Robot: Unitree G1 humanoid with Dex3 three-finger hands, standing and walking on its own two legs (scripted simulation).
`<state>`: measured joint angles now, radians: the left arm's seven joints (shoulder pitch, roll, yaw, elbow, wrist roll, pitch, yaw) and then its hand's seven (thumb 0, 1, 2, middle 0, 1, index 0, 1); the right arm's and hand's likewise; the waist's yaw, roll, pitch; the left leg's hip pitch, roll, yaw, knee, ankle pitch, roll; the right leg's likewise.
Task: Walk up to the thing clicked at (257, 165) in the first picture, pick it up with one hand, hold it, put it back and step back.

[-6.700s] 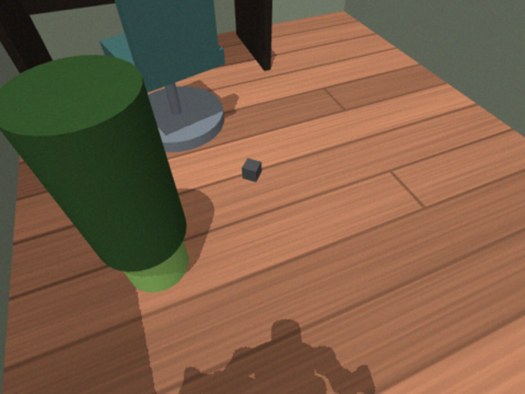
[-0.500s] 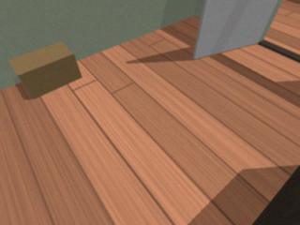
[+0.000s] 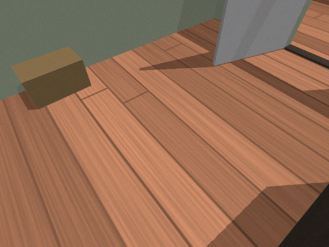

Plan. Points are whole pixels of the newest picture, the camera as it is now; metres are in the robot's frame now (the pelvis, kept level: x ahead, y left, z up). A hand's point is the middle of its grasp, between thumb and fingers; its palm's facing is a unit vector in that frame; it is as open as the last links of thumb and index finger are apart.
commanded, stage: stand
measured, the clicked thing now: out of the picture -0.30 +1.17 -0.74
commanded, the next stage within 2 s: walk up in 0.48 s
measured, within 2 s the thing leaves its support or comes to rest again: neither
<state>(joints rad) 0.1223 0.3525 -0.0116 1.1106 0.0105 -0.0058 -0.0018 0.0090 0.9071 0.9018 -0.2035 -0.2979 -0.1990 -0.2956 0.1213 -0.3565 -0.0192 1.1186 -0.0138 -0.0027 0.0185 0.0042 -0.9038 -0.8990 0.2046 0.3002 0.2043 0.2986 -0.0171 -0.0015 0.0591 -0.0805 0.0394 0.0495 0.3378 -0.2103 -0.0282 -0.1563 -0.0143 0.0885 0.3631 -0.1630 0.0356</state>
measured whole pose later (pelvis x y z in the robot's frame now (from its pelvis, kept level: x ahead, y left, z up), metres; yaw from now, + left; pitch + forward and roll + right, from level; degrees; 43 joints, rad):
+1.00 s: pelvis +0.01 -0.01 +0.00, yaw +5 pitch -2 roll +0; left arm 0.07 0.33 0.03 1.11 0.01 0.01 -0.01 0.01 0.91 0.90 -0.20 -0.30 -0.20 -0.30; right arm 0.14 -0.35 -0.03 1.07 -0.01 0.00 0.01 0.00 -0.90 -0.90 0.20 0.30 0.20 0.30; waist 0.00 0.00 0.08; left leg -0.13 0.03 -0.04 0.41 -0.24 -0.04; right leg -0.15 -0.02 0.00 0.39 -0.21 0.02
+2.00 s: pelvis +0.00 -0.01 -0.01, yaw +12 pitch -3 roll -1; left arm 0.08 0.36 0.06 1.06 0.02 0.03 -0.02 0.01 0.91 0.90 -0.20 -0.30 -0.20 -0.30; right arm 0.14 -0.36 -0.01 1.00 -0.02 0.00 0.01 0.00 -0.90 -0.90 0.21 0.30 0.21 0.30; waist 0.02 0.00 0.09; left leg -0.20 -0.01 -0.16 0.51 -0.26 -0.03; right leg -0.16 -0.07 -0.12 0.46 -0.25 0.03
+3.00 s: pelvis +0.01 -0.01 +0.00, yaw +12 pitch -3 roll +0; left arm 0.12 0.35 0.01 1.11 0.01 0.00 -0.01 0.01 0.91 0.90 -0.20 -0.30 -0.20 -0.30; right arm 0.10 -0.36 0.00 1.05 -0.01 0.00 0.01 0.00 -0.90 -0.90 0.21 0.30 0.20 0.30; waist 0.02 0.02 0.07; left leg -0.13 0.01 -0.10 0.38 -0.21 -0.04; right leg -0.09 -0.06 -0.12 0.37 -0.22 0.02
